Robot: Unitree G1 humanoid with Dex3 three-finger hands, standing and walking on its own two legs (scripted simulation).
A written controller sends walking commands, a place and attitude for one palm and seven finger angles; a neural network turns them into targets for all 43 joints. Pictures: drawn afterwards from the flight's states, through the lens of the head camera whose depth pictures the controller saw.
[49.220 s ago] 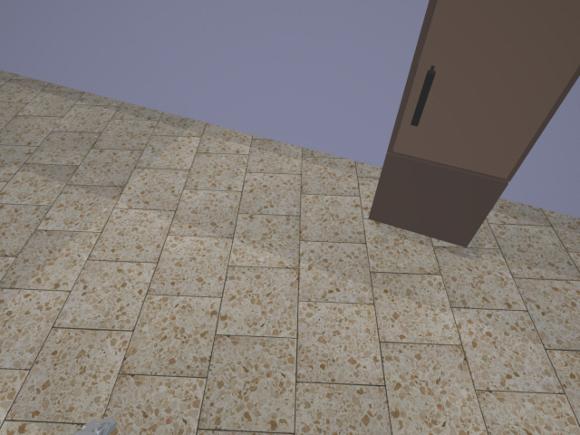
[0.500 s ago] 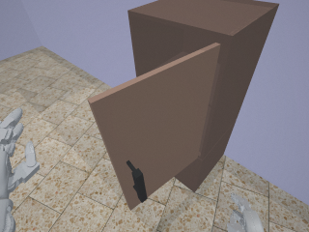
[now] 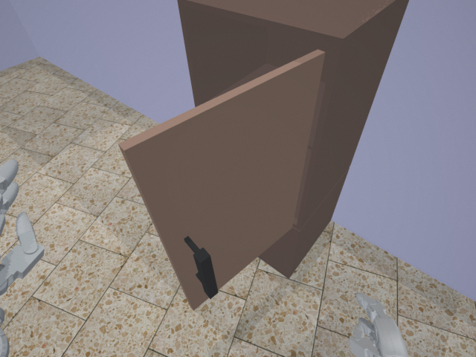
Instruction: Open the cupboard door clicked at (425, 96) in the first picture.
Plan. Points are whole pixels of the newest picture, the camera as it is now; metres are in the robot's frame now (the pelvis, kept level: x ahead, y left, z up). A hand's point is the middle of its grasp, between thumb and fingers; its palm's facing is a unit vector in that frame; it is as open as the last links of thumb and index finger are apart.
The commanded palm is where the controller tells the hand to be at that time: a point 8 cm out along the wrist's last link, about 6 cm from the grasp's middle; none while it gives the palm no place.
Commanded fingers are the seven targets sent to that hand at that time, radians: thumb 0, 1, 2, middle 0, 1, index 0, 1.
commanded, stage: step back with the hand held close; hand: left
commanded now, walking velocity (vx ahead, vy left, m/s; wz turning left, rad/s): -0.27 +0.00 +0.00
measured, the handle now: (201, 268) +0.31 +0.12 -0.10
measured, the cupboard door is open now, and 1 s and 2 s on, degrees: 80 80 80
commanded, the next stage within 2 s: stop stepping back and stand still in 1.10 s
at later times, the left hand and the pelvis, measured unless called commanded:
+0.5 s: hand out of the picture +0.14 +0.28 +0.15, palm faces +0.44 -0.75 -0.49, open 7.4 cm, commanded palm +0.07 +0.32 +0.17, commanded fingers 0.00 0.90 0.90 -0.20 -0.30 -0.20 -0.30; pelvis -0.06 +0.02 -0.01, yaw +1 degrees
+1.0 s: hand out of the picture +0.07 +0.30 +0.16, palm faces +0.47 -0.76 -0.45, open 7.4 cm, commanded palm +0.01 +0.32 +0.17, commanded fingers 0.00 0.90 0.90 -0.20 -0.30 -0.20 -0.30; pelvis -0.13 +0.02 +0.00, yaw +1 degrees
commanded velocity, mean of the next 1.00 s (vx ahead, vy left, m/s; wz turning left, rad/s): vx -0.32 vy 0.00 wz -0.02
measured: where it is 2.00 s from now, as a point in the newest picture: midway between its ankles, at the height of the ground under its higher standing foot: outside the picture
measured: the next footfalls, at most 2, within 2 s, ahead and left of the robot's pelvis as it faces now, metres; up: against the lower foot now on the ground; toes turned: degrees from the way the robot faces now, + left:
right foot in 1.18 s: -0.28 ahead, -0.11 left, +0.00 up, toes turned -4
left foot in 1.36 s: -0.13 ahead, +0.08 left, +0.00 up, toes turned -4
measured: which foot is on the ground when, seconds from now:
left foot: down 0.00-1.00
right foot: down 0.00-0.82, up 0.84-1.00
